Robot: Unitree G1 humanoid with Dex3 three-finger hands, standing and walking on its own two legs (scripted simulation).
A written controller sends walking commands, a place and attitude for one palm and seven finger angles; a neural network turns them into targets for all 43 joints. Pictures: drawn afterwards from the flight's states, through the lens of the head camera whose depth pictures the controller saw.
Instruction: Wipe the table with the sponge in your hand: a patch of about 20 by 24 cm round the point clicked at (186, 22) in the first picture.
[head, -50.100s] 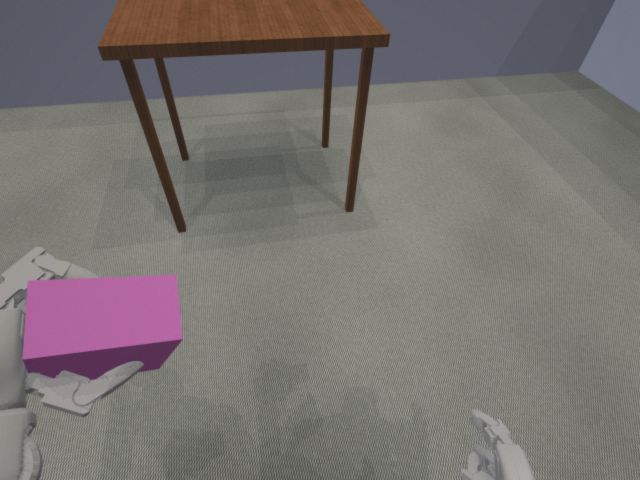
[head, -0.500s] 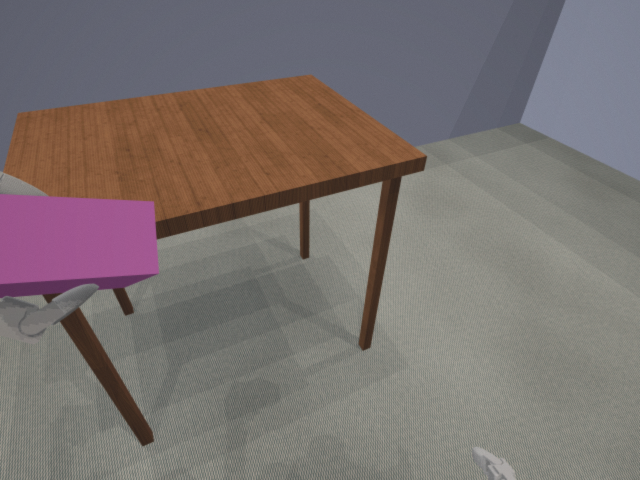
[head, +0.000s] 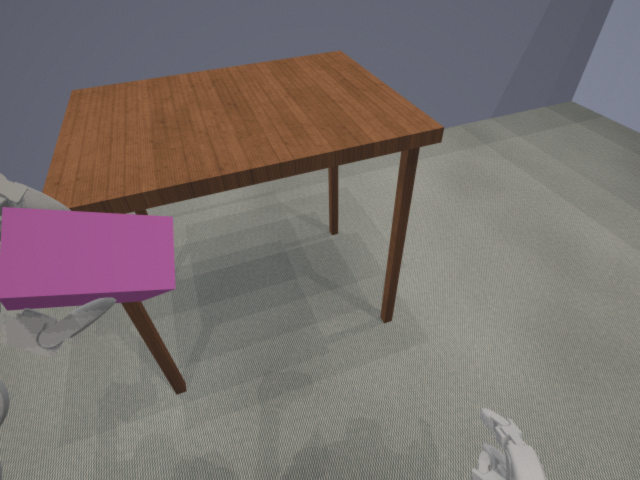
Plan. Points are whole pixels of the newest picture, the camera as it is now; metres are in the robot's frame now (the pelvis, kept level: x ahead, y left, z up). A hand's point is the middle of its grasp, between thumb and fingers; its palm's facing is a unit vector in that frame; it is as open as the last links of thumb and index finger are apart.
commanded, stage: stop stepping back and stand still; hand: left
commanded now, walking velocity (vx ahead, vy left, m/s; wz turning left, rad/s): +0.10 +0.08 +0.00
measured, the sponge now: (110, 264) +0.24 +0.20 +0.24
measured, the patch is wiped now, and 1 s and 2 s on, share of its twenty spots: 1.00 1.00 1.00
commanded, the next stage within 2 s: stand and wait in 0.16 s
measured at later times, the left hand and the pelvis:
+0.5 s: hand (26, 259) +0.23 +0.26 +0.25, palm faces +0.43 -0.83 -0.36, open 10.3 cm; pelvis +0.01 +0.03 +0.02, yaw -1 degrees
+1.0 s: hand (21, 243) +0.25 +0.28 +0.25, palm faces +0.43 -0.83 -0.36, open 10.3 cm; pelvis +0.03 +0.05 +0.02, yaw -2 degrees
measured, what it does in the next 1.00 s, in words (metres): steps on the spot: left foot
